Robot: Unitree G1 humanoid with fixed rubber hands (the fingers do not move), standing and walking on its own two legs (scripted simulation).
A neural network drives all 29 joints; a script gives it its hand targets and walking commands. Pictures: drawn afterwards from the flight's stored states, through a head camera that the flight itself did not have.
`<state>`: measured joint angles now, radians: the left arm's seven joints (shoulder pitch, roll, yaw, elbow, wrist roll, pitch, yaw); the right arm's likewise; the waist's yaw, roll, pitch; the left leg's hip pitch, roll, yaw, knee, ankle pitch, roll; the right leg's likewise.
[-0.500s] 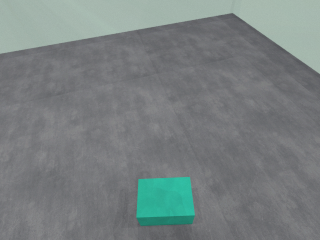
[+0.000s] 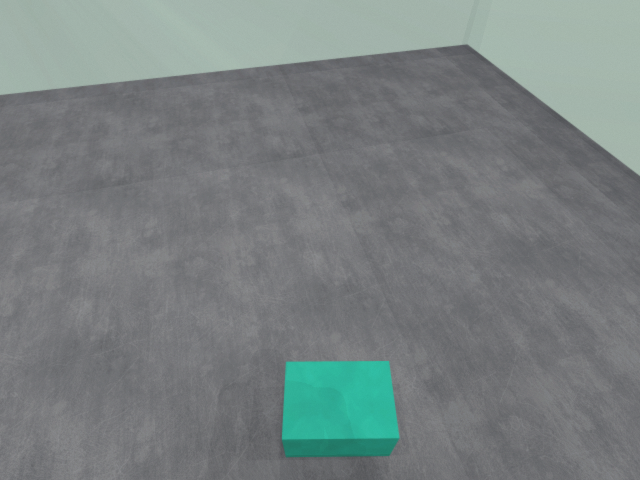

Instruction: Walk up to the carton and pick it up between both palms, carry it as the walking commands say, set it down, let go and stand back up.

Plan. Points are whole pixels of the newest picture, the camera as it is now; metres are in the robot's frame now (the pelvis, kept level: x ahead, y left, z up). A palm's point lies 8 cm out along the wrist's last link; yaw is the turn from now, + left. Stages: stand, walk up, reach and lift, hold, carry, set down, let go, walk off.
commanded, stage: walk up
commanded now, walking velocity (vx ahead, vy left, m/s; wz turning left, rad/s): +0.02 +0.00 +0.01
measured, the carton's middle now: (337, 408) +0.43 -0.01 -0.69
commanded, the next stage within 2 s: stand in 0.94 s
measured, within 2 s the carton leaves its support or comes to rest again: neither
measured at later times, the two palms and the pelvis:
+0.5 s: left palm out of the picture -0.01 +0.21 -0.14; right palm out of the picture -0.01 -0.22 -0.15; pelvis +0.02 -0.01 +0.00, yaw +1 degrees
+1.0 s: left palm out of the picture -0.03 +0.19 -0.14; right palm out of the picture -0.03 -0.23 -0.15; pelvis +0.01 -0.02 +0.00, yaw +1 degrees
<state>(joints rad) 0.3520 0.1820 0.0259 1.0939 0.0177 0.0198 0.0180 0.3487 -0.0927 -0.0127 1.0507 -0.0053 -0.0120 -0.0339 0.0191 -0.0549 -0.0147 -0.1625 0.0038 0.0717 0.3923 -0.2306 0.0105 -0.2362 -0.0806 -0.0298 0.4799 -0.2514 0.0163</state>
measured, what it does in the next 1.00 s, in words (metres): stands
